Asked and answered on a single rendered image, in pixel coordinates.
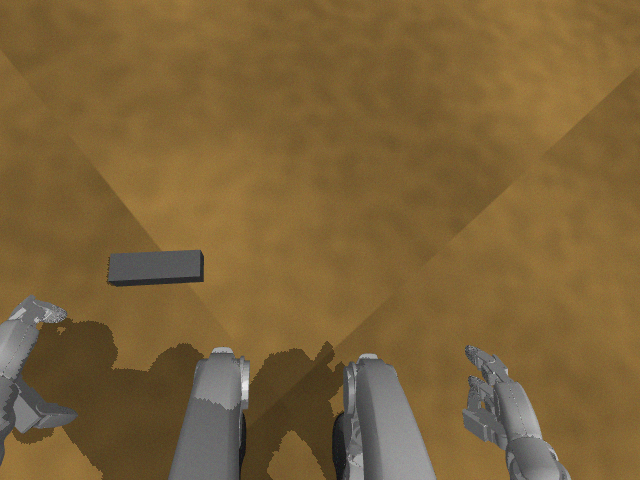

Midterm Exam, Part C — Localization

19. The carton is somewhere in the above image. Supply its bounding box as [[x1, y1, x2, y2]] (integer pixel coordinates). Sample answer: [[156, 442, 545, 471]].
[[108, 250, 204, 287]]

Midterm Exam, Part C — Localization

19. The right robot hand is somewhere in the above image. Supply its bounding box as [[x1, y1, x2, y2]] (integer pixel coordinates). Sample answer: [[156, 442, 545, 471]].
[[462, 345, 543, 451]]

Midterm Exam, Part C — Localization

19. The left robot hand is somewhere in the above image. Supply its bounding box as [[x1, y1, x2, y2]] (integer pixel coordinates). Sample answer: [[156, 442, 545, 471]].
[[0, 295, 78, 434]]

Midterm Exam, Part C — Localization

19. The right robot arm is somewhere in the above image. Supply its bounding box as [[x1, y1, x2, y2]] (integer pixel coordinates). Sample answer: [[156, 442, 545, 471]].
[[505, 437, 571, 480]]

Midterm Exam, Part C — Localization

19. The left robot arm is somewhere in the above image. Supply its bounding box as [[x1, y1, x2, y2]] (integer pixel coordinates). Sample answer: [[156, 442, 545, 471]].
[[0, 376, 19, 466]]

